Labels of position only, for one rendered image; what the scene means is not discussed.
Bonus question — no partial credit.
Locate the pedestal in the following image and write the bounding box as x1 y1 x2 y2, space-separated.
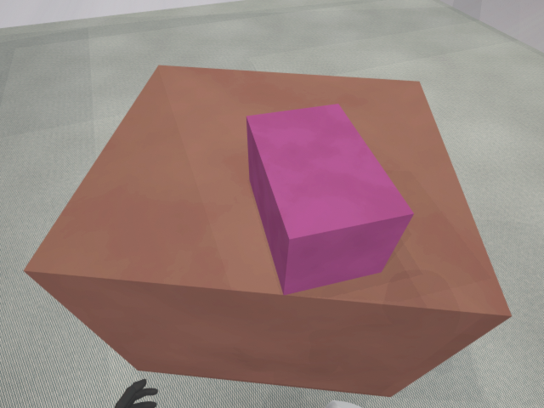
23 65 512 397

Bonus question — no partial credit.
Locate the left robot hand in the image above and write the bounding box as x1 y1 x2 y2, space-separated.
115 379 158 408

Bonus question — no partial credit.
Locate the carton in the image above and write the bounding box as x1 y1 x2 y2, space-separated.
246 104 414 295

